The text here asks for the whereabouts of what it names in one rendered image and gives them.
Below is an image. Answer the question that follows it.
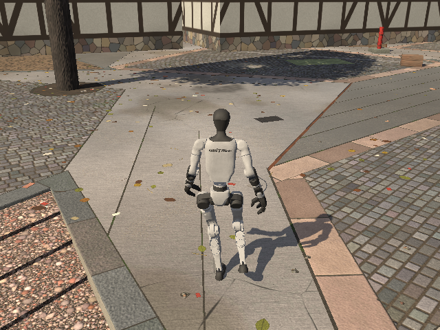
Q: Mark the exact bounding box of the left robot forearm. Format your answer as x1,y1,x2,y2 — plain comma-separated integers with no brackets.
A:
185,166,196,187

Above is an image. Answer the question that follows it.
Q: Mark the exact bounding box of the left robot upper arm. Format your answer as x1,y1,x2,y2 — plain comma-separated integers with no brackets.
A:
188,138,207,176

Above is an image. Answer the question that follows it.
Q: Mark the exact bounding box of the left robot hand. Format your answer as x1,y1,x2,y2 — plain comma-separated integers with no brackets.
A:
184,184,201,197

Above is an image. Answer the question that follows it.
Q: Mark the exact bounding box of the right robot hand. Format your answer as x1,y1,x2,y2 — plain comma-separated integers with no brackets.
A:
251,195,267,215

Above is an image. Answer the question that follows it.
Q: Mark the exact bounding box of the right robot upper arm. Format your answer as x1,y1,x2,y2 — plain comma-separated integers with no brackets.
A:
235,139,255,178

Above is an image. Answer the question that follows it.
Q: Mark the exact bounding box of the robot right foot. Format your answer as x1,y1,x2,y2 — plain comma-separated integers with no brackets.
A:
238,263,248,273

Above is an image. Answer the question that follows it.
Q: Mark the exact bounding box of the right robot forearm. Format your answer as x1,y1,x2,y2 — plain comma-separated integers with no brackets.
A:
249,167,264,199

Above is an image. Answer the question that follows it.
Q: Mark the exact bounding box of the robot left shin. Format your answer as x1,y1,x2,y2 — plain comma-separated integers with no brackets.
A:
208,226,223,271

